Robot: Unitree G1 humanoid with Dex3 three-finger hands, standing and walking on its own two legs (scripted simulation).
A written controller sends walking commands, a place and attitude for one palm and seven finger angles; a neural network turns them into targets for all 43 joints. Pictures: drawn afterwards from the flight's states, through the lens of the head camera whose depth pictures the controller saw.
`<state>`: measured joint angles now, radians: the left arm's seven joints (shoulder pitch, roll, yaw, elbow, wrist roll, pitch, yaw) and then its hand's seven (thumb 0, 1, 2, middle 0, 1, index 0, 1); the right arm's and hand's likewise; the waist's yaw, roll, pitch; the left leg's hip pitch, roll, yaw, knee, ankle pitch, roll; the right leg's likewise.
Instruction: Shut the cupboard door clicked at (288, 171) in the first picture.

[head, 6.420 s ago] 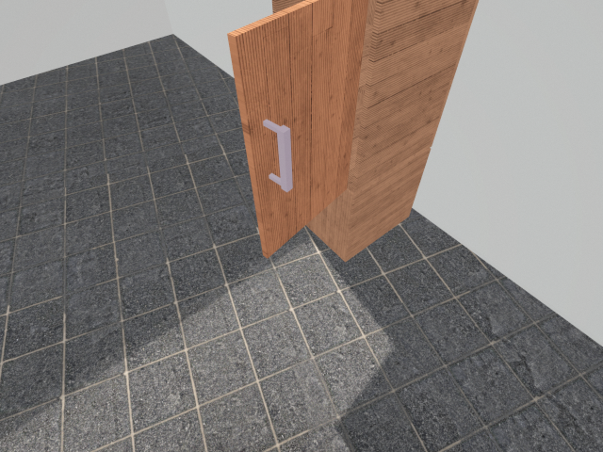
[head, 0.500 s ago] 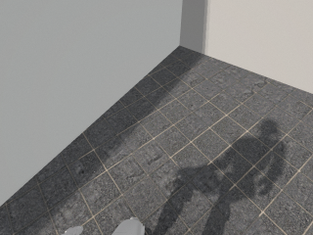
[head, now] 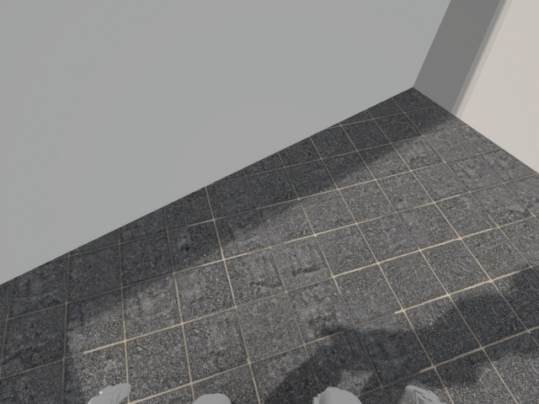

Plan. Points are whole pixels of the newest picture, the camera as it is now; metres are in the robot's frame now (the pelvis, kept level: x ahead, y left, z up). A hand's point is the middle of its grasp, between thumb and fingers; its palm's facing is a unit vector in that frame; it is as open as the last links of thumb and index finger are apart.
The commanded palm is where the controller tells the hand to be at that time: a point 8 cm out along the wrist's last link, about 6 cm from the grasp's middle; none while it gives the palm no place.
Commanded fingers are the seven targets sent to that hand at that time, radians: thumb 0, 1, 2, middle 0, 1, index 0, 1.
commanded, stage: walk to a spot facing it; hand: left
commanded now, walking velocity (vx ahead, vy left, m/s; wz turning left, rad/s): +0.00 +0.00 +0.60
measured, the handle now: out of the picture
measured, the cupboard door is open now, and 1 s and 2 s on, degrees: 100 100 100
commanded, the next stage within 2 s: none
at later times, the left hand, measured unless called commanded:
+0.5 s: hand out of the picture +0.01 +0.19 -0.18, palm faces +0.32 -0.92 -0.22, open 7.4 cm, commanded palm none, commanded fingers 0.00 0.90 0.90 -0.20 -0.30 -0.20 -0.30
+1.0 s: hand out of the picture -0.02 +0.13 -0.15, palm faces +0.58 -0.78 -0.23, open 7.4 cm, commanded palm none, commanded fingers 0.00 0.90 0.90 -0.20 -0.30 -0.20 -0.30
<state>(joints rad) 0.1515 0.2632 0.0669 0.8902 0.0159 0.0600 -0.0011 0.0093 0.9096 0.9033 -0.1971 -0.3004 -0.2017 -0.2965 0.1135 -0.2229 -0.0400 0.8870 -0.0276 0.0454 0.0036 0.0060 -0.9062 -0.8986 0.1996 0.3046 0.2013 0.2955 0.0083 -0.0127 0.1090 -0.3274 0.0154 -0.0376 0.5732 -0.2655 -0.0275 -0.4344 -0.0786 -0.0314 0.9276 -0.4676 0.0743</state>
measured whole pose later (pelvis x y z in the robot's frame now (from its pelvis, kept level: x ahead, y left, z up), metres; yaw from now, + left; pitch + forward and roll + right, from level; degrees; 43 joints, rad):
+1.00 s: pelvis +0.04 -0.07 +0.01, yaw +37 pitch +0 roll +2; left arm 0.22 0.20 0.03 0.88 0.03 0.01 0.01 0.01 0.90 0.90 -0.20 -0.30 -0.21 -0.30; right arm 0.13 -0.25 -0.07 0.91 -0.01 0.08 0.03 0.01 -0.91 -0.90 0.20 0.30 0.20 0.29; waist -0.01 -0.04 0.11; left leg -0.40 0.02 0.08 0.80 -0.44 -0.07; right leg -0.20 -0.15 -0.20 0.53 -0.32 0.02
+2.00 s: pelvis +0.09 +0.05 +0.00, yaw +73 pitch +0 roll +0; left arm 0.25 0.27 0.08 0.98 0.03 0.02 -0.03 0.01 0.91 0.90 -0.20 -0.30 -0.20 -0.30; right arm 0.15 -0.20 -0.02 0.91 -0.02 -0.04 0.01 0.00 -0.91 -0.90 0.20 0.30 0.20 0.30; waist 0.03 -0.06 0.10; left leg -0.27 0.00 0.06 0.54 -0.27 0.03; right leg -0.52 -0.16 -0.06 1.18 -0.33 0.07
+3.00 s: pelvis +0.17 +0.46 +0.01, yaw +89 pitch -1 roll +0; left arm 0.24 0.18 0.05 1.03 0.03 -0.02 -0.02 0.01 0.92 0.90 -0.20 -0.30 -0.20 -0.30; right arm 0.23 -0.18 -0.05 1.02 -0.02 -0.07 -0.02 -0.02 -0.95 -0.90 0.20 0.30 0.20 0.30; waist 0.02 -0.04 0.05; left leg -0.22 -0.03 0.11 0.44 -0.21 0.09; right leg -0.57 -0.16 -0.05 1.11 -0.24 0.03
